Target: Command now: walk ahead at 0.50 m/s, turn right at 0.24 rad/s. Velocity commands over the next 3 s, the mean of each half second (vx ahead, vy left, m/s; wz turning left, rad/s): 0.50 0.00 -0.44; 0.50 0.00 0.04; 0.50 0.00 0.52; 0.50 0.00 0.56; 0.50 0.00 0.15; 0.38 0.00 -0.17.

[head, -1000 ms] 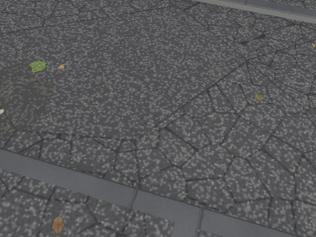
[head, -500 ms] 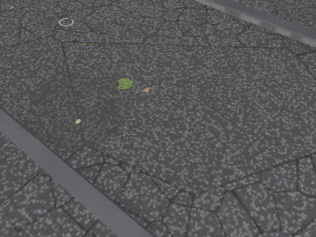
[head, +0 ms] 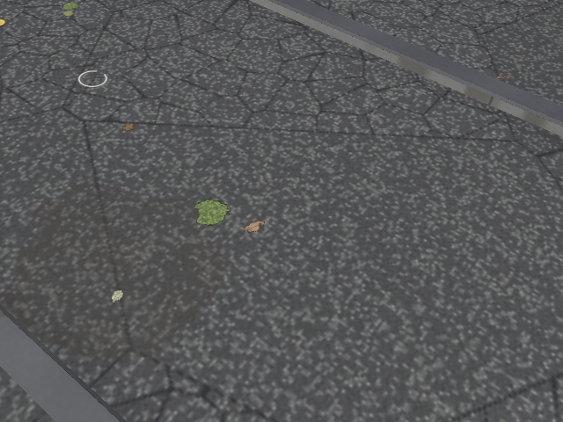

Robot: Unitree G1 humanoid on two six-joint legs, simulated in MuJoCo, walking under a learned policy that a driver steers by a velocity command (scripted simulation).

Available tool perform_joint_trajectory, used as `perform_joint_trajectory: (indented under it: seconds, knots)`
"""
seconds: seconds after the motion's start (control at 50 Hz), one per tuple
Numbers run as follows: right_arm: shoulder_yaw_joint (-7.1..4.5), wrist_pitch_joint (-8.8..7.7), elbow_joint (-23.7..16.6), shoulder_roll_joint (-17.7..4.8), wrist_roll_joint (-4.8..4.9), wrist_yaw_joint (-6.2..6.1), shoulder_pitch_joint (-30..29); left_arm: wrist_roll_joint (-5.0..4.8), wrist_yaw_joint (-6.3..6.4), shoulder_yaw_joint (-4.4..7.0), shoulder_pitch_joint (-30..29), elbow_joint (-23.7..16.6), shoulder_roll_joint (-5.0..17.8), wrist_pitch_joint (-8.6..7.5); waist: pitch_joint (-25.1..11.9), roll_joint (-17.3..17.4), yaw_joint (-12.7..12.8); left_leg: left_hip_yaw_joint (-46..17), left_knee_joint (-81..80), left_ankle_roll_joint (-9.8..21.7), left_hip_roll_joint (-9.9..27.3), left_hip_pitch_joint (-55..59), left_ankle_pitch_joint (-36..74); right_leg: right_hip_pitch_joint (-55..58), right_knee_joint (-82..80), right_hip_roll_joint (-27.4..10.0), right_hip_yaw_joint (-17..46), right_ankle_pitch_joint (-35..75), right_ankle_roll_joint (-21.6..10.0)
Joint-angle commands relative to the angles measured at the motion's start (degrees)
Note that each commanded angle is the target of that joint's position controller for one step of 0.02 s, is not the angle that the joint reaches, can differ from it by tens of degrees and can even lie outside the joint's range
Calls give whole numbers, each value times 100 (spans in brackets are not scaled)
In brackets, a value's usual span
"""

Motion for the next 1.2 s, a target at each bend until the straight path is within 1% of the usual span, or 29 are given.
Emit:
perform_joint_trajectory:
  seconds: [0.02,0.1,0.22,0.26,0.3,0.32,0.34,0.36,0.38,0.4,0.42,0.46,0.52,0.58,0.62,0.66,0.7,0.74,0.76,0.78,0.8,0.82,0.84,0.86,0.88,0.96,1.06,1.14,1.2]
  knots:
    - [-211,-226,-297,-803,1,-103,-368,-3,-26,111,84,-229,332,-56,54,550,172,-430,-919,767,1423,-163,1164,12,-915,5,345,1419,0]
    - [-257,-192,-74,-922,67,-186,-120,13,-171,-1,-532,-462,96,-62,221,541,-111,6,-662,624,1524,-130,729,409,-2100,106,112,2507,-75]
    - [-351,57,105,-1069,140,-272,255,49,-404,-50,-1166,-885,114,17,483,352,-396,-45,422,455,2006,1134,1229,-427,-2701,159,-102,1281,-307]
    - [-388,156,107,-1233,183,-318,242,61,-419,23,-905,-904,245,27,226,444,-228,89,1118,331,1983,1213,2815,221,-2704,430,-503,500,-420]
    - [-356,200,100,-1257,184,-319,173,67,-318,278,362,-618,659,27,-539,419,445,489,3041,38,1660,824,4017,2029,-2782,944,-921,455,-739]
    - [-256,147,84,-985,95,-313,276,27,-215,420,1231,-412,998,67,-1009,37,849,586,4932,-249,1431,-735,2614,3891,-2467,474,-188,1380,-1112]
    - [-16,-66,-49,-159,-180,-200,831,-11,-137,448,1279,-446,1520,90,-1615,-1890,315,280,7605,-681,293,-3114,-2997,5889,-1846,-828,2020,3749,-2161]
    - [-6,-301,-364,-776,159,-96,586,-58,-205,408,1933,-540,1321,69,-3060,-939,882,-933,7822,-697,32,-3955,-2825,6887,-3066,-1538,4110,1243,-3021]
    - [-61,-380,-529,-906,430,-101,-305,-37,-153,377,1862,-441,1037,76,-2259,-266,1024,-1008,7415,-567,409,-4538,-2343,6618,-3462,-1262,3647,331,-2600]
    - [-21,-379,-701,-900,372,-153,-773,-57,-115,309,1259,-507,825,46,-1266,237,797,-883,6776,-502,645,-4736,-1863,5664,-3634,-1038,3117,282,-2257]
    - [-25,-332,-649,-886,181,-227,-827,-9,-77,220,763,-657,615,18,-952,446,531,-904,6384,-516,822,-4329,-1598,4711,-3685,-962,2815,755,-2153]
    - [-84,-212,-607,-894,11,-203,-466,122,-24,201,270,-851,606,2,-509,311,70,-1003,5744,-594,989,-3451,-1507,3264,-3866,-741,2387,1697,-2131]
    - [-34,-171,-781,-714,-37,-167,-783,46,105,236,242,-851,725,-37,-65,286,14,-747,3914,-766,956,-3059,-229,2140,-4149,-133,1351,2307,-1814]
    - [117,-224,-768,-285,-14,-66,-1269,57,212,231,557,-685,678,40,-291,-123,364,-369,1991,-852,472,-1883,1765,1886,-4122,328,610,1964,-1400]
    - [95,-230,-809,-382,117,2,-1503,15,177,210,909,-508,609,18,-237,-214,567,-437,1471,-718,453,-1817,2246,2284,-4189,80,773,1339,-1320]
    - [46,-223,-904,-517,124,29,-1760,9,140,212,1063,-394,620,13,-78,-222,640,-520,1189,-459,486,-2104,1945,2881,-4047,-198,925,1179,-1234]
    - [-10,-210,-916,-642,141,55,-1682,64,135,246,1064,-317,688,38,-16,-246,531,-559,1191,-189,494,-2313,1365,3477,-3794,-475,930,1642,-1130]
    - [-128,-187,-751,-841,131,66,-994,92,150,270,863,-337,750,72,-354,-259,114,-353,1176,87,226,-1580,847,3764,-2952,-373,656,3384,-954]
    - [-221,-171,-543,-1020,99,63,-218,131,165,226,742,-402,666,105,-868,-106,-282,-407,1253,287,231,-523,1064,3537,-1894,-90,364,3825,-800]
    - [-301,-159,-478,-1387,73,80,478,271,186,125,1134,-513,406,90,-1636,696,-318,-1819,1425,828,1140,1234,1307,2278,-168,356,113,2229,-569]
    - [-366,-132,-300,-1616,157,140,807,212,116,-13,1778,-508,-4,-12,-2118,2141,-93,-4563,551,1743,2200,2754,-243,268,1715,1236,-36,-2044,-166]
    - [-256,-105,-318,-1136,252,135,820,93,61,44,1272,-557,449,-101,-1802,1477,-345,-5144,19,1550,2144,2697,-1819,-507,2083,962,492,-2224,-234]
    - [-199,-79,-433,-967,183,101,352,-20,28,96,453,-810,656,-176,-896,948,-413,-4434,-142,1288,1956,1837,-1725,-756,1919,721,443,-1658,-292]
    - [-182,-48,-502,-954,101,85,78,47,36,75,70,-928,589,-237,-508,444,-308,-3940,-215,1198,1745,1121,-1131,-632,1578,560,347,-1332,-309]
    - [-160,-32,-539,-887,90,74,-103,165,45,93,-11,-974,540,-275,-303,311,-134,-3561,-279,1170,1557,622,-465,-423,1117,408,325,-1116,-275]
    - [-144,-10,-558,-837,145,-26,-188,247,96,87,197,-975,354,-200,-369,710,177,-2767,-466,1212,1181,-48,923,164,15,286,149,-891,31]
    - [-224,101,-366,-1039,213,-194,185,216,106,-10,-763,-1220,102,-199,-185,715,-148,-2265,-437,947,812,-583,948,526,-1768,537,64,704,316]
    - [-231,210,-214,-1015,248,-229,519,125,33,1,-1328,-1380,147,-283,-176,779,-331,-2543,-116,797,814,-473,659,968,-2520,787,131,1126,284]
    - [-241,268,-198,-991,249,-243,529,82,-5,83,-1326,-1407,332,-366,-182,923,-226,-3043,321,717,954,1,608,1211,-2918,834,235,578,123]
